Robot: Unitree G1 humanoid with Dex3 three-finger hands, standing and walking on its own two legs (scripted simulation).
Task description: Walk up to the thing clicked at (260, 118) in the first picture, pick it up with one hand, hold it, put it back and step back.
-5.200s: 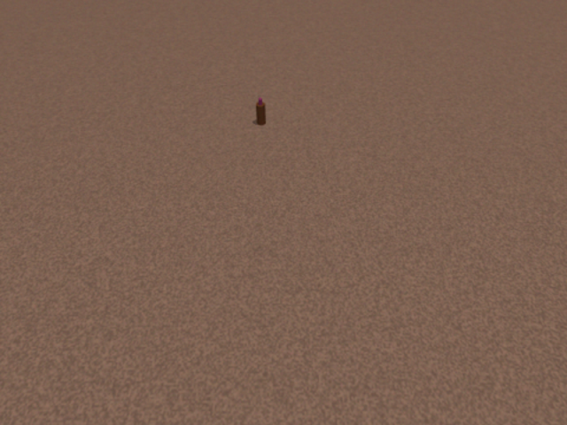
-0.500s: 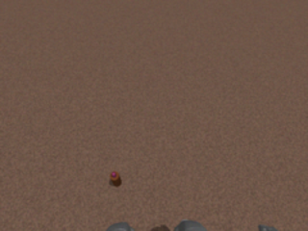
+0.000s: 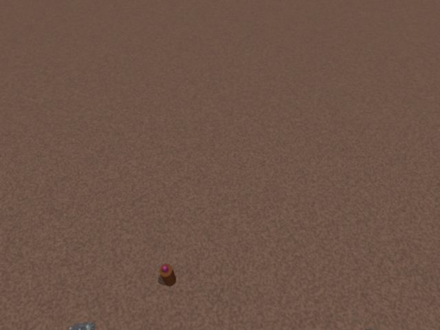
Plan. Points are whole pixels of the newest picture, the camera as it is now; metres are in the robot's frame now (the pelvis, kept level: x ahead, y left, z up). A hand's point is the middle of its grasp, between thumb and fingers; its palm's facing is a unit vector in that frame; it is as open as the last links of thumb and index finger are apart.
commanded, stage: walk up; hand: left
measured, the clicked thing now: (167, 273) +0.44 +0.23 -0.69
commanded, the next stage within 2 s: stand in 0.60 s
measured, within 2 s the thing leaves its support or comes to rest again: neither
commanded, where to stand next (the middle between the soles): +0.10 +0.01 m, yaw +2 degrees
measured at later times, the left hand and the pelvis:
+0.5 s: hand out of the picture +0.08 +0.25 -0.16, palm faces +0.00 -0.95 -0.33, open 7.4 cm; pelvis +0.01 +0.00 +0.00, yaw +0 degrees
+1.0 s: hand out of the picture +0.10 +0.25 -0.15, palm faces -0.02 -0.94 -0.34, open 7.4 cm; pelvis +0.02 +0.00 +0.00, yaw +1 degrees
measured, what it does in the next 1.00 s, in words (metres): stands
